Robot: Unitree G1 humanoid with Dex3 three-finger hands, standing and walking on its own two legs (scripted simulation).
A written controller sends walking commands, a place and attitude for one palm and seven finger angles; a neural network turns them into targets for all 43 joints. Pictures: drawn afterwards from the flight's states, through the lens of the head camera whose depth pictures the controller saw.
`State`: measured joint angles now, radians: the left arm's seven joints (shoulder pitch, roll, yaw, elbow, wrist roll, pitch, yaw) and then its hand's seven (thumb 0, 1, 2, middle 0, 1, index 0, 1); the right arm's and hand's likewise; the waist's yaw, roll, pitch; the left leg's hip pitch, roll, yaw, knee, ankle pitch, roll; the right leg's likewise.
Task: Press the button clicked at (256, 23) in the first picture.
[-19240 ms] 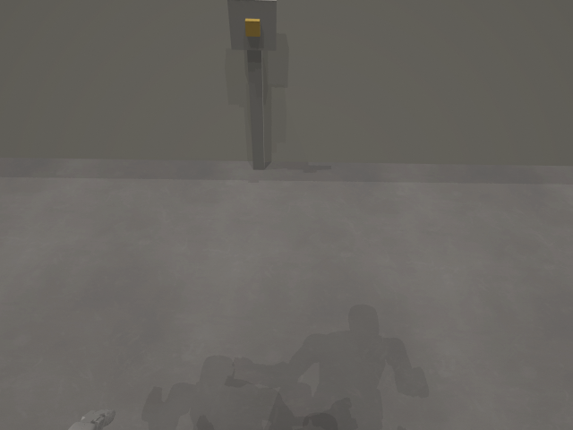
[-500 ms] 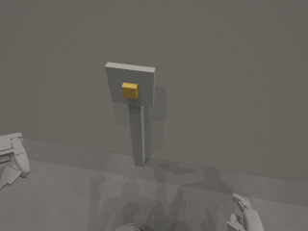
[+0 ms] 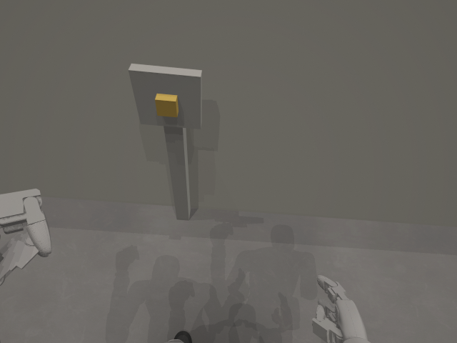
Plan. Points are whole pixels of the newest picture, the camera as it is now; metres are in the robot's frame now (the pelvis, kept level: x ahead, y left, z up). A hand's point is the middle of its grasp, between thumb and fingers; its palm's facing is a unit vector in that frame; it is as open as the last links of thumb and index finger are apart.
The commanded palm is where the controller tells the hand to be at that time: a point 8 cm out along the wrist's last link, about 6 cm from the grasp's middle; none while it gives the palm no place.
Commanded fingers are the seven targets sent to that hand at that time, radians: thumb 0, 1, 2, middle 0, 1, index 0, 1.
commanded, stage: stop stepping back and stand still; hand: left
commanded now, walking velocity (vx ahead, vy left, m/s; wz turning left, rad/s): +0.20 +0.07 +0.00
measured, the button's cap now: (167, 104) +0.68 +0.20 -0.03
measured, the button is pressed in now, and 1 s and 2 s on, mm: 0 0 0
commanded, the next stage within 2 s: let the arm hang, fingers relaxed in 1.04 s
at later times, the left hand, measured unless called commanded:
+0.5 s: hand (27, 325) +0.12 +0.21 +0.16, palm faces +0.38 -0.83 -0.41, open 3.1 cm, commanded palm +0.06 +0.26 +0.18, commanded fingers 0.00 0.90 0.90 -1.30 -1.50 -1.30 -1.50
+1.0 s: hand out of the picture +0.11 +0.23 +0.17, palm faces +0.36 -0.83 -0.42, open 3.1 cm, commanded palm +0.04 +0.27 +0.18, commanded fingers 0.00 0.90 0.90 -1.30 -1.50 -1.30 -1.50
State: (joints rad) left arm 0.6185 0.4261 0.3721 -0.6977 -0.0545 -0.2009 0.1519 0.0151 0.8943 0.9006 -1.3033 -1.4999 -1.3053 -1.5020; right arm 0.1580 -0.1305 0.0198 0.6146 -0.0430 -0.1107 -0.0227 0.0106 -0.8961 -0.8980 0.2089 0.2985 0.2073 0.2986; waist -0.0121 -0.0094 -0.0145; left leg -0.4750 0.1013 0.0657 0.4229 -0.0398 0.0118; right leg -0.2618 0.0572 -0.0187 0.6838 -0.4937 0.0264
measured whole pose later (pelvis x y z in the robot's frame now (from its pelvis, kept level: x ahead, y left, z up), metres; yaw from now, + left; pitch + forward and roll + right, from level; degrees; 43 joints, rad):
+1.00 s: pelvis -0.09 -0.01 +0.00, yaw +0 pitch +0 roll -1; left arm 0.60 0.40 0.34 -0.57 -0.02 -0.21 0.17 0.02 0.89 0.90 -1.30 -1.50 -1.30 -1.50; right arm 0.23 -0.19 0.03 0.60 -0.01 -0.12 -0.07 0.01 -0.90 -0.90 0.21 0.30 0.21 0.30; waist -0.03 -0.02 0.00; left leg -0.27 -0.01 0.01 0.46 -0.19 0.03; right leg -0.17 0.03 -0.05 0.40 -0.23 -0.01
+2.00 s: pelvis -0.09 -0.02 +0.00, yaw +1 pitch -1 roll +0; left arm 0.30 0.12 0.00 1.13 0.01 0.00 0.04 0.00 0.91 0.90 -0.22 -0.33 -0.22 -0.34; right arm 0.32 -0.11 0.01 1.12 -0.02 0.02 -0.03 0.00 -0.90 -0.90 0.20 0.30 0.20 0.30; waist 0.00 0.01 0.03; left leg -0.25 -0.02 0.01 0.45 -0.18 0.02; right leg -0.17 0.02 -0.06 0.44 -0.26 -0.03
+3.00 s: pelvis -0.06 -0.04 +0.01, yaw +1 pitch -1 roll +0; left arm 0.28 0.12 0.00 1.15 0.00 -0.02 0.04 0.00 0.91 0.90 -0.20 -0.30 -0.20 -0.30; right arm 0.28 -0.13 0.01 1.15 -0.02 0.00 -0.05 0.00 -0.90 -0.90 0.20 0.30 0.20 0.30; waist 0.00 0.01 0.05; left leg -0.17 0.00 0.00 0.40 -0.21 -0.01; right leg -0.08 0.04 -0.06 0.38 -0.28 -0.06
